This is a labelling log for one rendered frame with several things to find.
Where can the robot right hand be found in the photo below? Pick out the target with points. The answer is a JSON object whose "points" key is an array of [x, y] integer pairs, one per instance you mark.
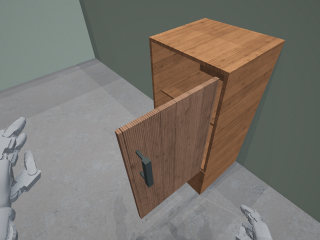
{"points": [[258, 231]]}

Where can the handle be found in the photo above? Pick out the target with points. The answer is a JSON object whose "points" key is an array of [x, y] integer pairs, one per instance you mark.
{"points": [[147, 172]]}

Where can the cupboard door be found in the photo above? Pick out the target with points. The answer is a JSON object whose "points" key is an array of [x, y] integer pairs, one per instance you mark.
{"points": [[173, 136]]}

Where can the robot left forearm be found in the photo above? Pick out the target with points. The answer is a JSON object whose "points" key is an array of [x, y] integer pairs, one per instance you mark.
{"points": [[8, 229]]}

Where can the robot left hand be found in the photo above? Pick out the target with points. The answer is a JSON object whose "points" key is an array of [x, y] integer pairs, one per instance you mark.
{"points": [[10, 145]]}

